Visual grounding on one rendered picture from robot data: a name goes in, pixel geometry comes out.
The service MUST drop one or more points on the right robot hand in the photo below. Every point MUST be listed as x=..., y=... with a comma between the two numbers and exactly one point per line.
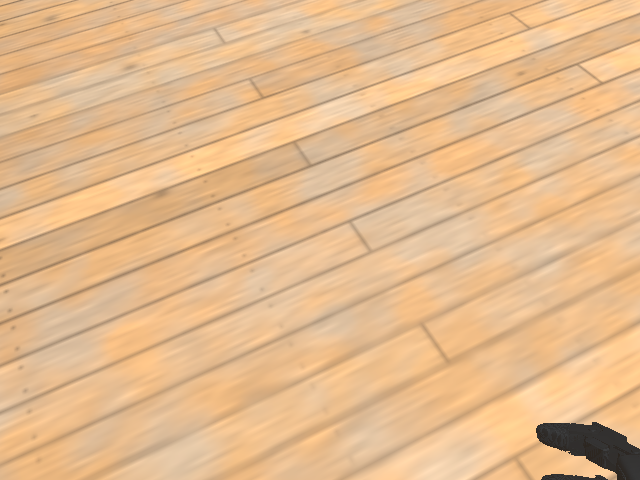
x=601, y=445

